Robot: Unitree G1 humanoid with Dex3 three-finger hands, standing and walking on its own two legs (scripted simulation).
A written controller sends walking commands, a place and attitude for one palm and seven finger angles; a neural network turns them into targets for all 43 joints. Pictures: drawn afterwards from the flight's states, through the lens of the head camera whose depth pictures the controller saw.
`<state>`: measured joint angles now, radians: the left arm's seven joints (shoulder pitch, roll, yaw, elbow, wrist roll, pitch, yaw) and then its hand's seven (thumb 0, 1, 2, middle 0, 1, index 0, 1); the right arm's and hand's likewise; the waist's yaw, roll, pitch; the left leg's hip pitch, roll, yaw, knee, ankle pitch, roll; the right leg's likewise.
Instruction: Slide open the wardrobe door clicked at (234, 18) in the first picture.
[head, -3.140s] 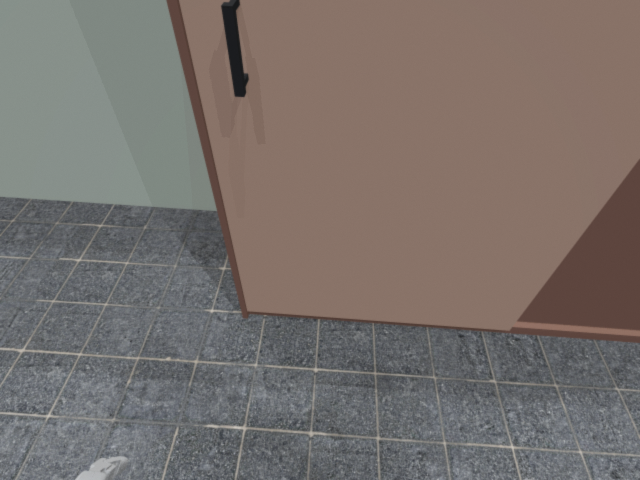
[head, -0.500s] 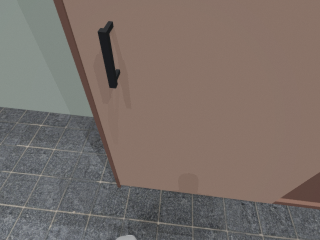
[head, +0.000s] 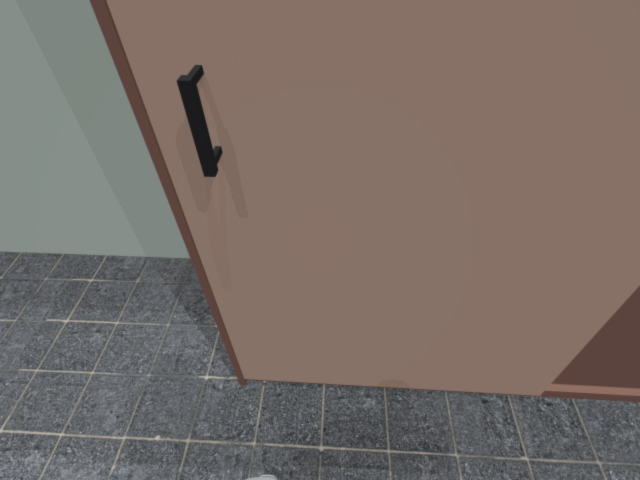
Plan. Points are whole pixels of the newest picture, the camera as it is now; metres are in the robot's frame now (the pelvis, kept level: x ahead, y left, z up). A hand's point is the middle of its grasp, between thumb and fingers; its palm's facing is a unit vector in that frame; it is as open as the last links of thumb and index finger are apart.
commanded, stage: come to a stop and stand still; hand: left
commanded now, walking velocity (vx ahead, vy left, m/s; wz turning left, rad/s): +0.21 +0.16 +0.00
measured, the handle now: (203, 123) +0.54 +0.21 +0.20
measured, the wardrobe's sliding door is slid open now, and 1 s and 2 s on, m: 0.00 0.00 0.00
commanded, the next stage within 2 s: look again from close up in 0.80 s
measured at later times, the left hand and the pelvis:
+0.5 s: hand out of the picture -0.04 +0.20 -0.18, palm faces +0.09 -0.98 -0.15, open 7.4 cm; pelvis +0.00 +0.04 +0.00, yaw +1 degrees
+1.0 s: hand out of the picture -0.01 +0.23 -0.17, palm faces +0.01 -0.97 -0.25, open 7.4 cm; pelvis -0.02 +0.04 +0.00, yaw +0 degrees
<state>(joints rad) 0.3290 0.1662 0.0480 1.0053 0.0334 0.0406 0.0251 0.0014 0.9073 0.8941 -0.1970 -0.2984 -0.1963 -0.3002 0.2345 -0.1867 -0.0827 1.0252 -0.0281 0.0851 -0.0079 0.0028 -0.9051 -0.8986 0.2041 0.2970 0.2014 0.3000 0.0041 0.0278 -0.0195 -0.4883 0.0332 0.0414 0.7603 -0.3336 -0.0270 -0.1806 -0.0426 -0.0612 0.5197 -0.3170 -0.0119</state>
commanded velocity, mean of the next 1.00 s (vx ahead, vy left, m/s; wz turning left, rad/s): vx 0.02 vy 0.02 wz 0.00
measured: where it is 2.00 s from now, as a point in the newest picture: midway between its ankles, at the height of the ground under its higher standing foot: outside the picture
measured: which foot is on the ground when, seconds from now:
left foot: up 0.00-0.30, down 0.32-1.00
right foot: down 0.00-1.00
